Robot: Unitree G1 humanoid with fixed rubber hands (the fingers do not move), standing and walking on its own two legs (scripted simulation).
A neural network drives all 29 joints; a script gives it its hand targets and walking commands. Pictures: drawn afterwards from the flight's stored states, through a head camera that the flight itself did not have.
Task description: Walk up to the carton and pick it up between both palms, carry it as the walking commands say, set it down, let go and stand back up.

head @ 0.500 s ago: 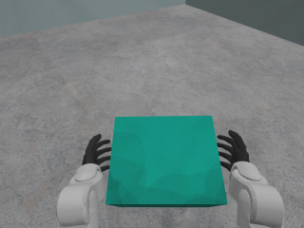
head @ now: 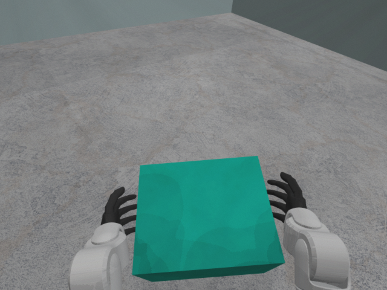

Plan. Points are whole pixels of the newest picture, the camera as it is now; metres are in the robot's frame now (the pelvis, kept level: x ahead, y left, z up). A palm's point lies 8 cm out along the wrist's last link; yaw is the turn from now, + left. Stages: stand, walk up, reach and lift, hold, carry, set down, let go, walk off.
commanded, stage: carry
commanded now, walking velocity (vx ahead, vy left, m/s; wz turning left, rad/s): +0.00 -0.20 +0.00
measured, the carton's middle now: (203, 220) +0.30 +0.01 +0.01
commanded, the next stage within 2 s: none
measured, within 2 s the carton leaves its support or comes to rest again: neither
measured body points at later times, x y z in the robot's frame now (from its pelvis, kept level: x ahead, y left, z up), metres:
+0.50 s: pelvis -0.03 -0.18 +0.01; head -0.02 -0.22 +0.46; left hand +0.24 -0.04 +0.09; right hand +0.22 -0.37 +0.07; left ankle -0.04 -0.02 -0.65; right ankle +0.01 -0.28 -0.73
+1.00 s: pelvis -0.07 -0.32 +0.02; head -0.06 -0.30 +0.47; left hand +0.19 -0.16 +0.11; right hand +0.20 -0.49 +0.13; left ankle -0.07 -0.17 -0.73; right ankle -0.03 -0.51 -0.67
